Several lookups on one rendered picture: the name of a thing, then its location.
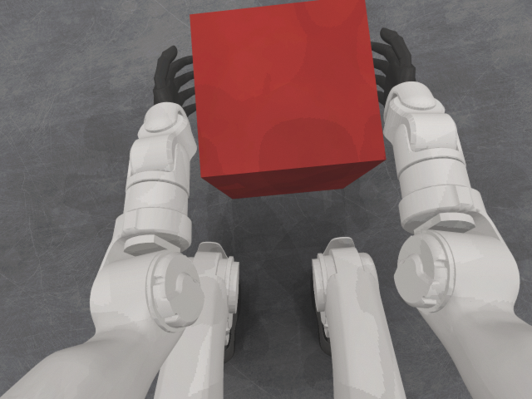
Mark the robot right upper arm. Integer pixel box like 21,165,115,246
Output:
394,229,532,399

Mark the robot left upper arm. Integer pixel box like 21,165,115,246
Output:
0,249,204,399

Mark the left robot forearm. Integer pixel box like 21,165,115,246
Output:
90,102,197,310

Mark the right robot forearm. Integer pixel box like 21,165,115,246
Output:
383,81,520,289

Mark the carton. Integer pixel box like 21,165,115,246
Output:
190,0,386,199

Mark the right robot shin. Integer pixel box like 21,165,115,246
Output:
320,237,379,337

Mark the robot right hand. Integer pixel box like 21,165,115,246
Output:
371,27,416,108

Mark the robot right thigh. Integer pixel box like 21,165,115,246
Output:
312,247,406,399

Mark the robot left hand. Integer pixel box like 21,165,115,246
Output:
153,46,196,117

